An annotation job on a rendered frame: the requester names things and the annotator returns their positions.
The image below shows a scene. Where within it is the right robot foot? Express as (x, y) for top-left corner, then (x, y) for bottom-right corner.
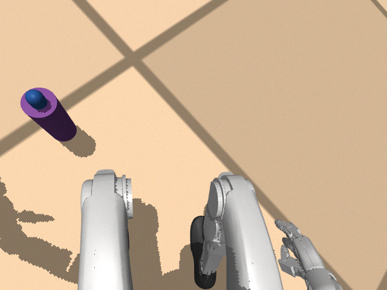
(190, 216), (216, 289)

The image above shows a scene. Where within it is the right robot hand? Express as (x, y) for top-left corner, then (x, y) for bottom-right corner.
(275, 219), (326, 279)

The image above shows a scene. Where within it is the right robot arm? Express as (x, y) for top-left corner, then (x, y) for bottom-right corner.
(304, 268), (343, 290)

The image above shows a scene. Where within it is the bottle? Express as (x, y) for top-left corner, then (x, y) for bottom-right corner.
(21, 88), (77, 141)

